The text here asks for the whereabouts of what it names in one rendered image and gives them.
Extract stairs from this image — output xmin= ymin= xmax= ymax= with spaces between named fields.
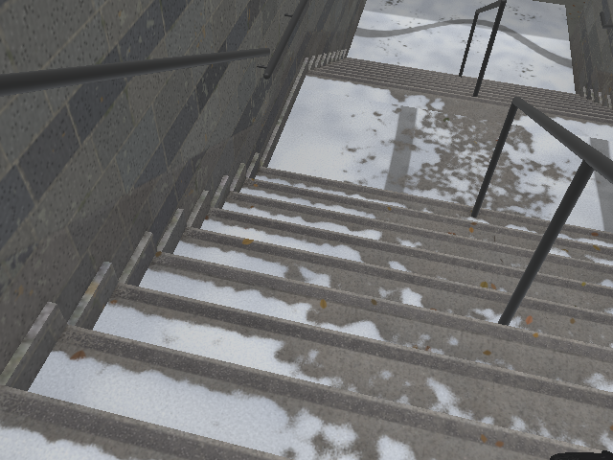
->
xmin=0 ymin=167 xmax=613 ymax=460
xmin=314 ymin=57 xmax=613 ymax=120

